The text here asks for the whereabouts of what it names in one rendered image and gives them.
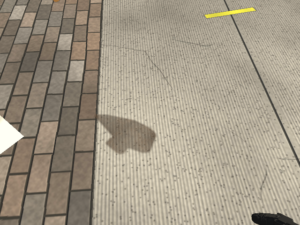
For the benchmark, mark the right robot hand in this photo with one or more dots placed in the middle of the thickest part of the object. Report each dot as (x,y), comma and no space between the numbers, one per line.
(272,219)

